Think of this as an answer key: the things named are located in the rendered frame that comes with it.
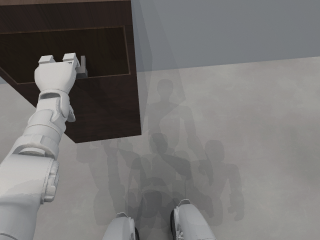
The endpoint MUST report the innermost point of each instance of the robot left upper arm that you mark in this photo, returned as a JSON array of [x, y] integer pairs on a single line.
[[26, 183]]

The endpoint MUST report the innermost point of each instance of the right robot shin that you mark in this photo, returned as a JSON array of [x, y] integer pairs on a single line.
[[179, 236]]

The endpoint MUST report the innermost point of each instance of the drawer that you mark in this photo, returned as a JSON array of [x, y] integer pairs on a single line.
[[104, 48]]

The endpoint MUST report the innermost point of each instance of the left robot thigh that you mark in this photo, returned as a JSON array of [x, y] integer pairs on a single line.
[[121, 228]]

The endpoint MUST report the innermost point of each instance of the left robot forearm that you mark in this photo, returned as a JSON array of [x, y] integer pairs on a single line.
[[45, 127]]

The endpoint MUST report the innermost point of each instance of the left robot hand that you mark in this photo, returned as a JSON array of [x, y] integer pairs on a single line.
[[57, 75]]

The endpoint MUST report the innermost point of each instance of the cabinet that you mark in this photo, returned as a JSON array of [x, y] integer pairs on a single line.
[[105, 107]]

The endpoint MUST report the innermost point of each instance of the handle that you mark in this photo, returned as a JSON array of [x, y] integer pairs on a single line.
[[81, 71]]

